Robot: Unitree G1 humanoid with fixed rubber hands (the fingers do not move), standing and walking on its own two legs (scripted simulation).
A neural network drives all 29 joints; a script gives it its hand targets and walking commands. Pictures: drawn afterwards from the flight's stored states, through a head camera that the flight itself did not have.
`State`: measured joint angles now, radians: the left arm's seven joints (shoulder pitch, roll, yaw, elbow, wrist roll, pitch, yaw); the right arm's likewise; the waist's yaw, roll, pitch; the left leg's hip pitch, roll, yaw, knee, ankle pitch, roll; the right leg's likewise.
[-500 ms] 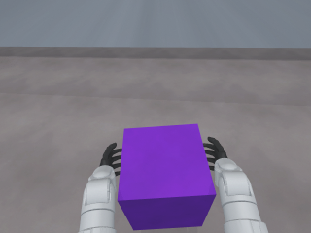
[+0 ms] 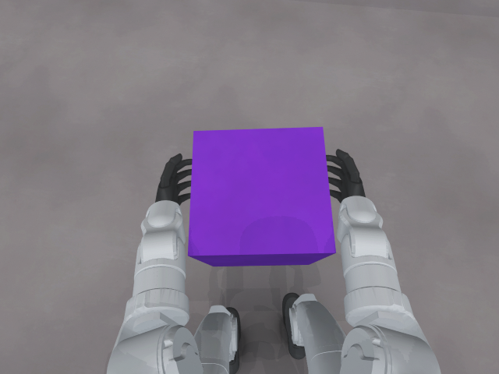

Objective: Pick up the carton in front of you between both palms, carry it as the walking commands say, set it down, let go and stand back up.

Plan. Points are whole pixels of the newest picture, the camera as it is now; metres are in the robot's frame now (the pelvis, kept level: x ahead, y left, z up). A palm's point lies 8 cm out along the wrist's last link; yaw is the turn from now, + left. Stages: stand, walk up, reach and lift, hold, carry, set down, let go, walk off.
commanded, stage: set down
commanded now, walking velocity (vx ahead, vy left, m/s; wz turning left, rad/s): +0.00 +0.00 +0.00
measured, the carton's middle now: (259, 207) +0.39 -0.01 -0.14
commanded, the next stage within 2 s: none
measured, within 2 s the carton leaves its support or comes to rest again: rests again in 1.88 s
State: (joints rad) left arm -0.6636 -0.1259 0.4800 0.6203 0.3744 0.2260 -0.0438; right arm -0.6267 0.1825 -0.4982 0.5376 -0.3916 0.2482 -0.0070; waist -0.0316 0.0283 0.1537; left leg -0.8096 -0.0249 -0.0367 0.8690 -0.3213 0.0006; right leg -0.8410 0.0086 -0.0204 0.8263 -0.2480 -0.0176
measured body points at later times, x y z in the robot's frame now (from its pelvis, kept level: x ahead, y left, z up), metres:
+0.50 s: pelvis +0.00 +0.01 -0.13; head +0.24 -0.01 +0.25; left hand +0.46 +0.11 -0.22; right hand +0.43 -0.19 -0.22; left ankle +0.05 +0.12 -0.69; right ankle +0.08 -0.11 -0.69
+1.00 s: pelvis -0.04 +0.00 -0.25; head +0.28 -0.02 +0.06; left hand +0.50 +0.08 -0.38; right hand +0.45 -0.22 -0.38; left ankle +0.05 +0.12 -0.69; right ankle +0.08 -0.11 -0.69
